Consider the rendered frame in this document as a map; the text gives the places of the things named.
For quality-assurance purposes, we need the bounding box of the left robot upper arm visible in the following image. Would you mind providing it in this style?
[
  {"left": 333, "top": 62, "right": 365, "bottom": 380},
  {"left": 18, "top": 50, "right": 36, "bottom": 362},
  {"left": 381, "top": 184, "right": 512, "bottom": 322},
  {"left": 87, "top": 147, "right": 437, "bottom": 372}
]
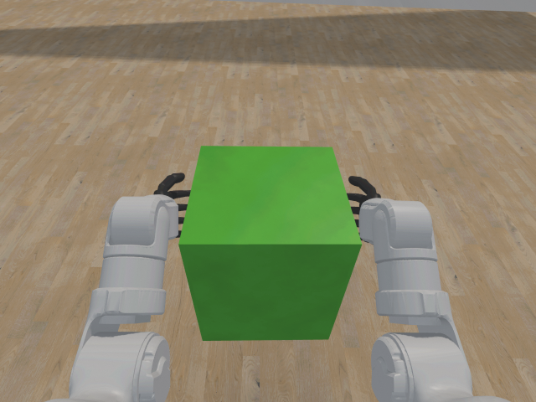
[{"left": 45, "top": 332, "right": 170, "bottom": 402}]

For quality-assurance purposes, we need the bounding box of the carton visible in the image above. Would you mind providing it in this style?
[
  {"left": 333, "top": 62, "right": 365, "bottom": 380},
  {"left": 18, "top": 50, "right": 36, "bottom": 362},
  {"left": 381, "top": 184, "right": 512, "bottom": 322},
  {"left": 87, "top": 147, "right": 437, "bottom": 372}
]
[{"left": 178, "top": 146, "right": 362, "bottom": 341}]

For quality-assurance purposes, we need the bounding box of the robot left hand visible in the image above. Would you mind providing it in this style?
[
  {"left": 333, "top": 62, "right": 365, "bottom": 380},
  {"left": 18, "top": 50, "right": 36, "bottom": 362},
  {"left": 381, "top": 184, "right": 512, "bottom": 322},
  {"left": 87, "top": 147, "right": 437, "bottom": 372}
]
[{"left": 154, "top": 173, "right": 191, "bottom": 238}]

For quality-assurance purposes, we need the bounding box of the robot right hand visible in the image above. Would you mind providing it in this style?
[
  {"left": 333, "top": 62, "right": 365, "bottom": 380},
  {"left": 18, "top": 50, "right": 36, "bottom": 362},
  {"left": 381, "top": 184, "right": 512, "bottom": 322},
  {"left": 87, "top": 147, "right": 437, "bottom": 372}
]
[{"left": 347, "top": 176, "right": 381, "bottom": 242}]

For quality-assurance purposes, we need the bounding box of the right robot upper arm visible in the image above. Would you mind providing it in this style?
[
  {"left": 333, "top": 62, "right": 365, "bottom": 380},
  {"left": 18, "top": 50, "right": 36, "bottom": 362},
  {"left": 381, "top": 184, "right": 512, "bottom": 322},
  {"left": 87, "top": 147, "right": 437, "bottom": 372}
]
[{"left": 371, "top": 332, "right": 511, "bottom": 402}]

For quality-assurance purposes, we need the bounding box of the robot right forearm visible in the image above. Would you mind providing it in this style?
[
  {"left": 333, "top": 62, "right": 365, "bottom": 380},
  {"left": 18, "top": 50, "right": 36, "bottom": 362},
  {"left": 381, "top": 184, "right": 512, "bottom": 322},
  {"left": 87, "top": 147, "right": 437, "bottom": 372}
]
[{"left": 358, "top": 198, "right": 472, "bottom": 384}]

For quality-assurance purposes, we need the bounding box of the robot left forearm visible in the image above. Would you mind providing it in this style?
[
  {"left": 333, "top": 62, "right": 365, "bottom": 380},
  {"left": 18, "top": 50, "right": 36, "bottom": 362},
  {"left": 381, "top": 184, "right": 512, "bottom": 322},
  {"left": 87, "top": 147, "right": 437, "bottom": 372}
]
[{"left": 69, "top": 194, "right": 178, "bottom": 396}]

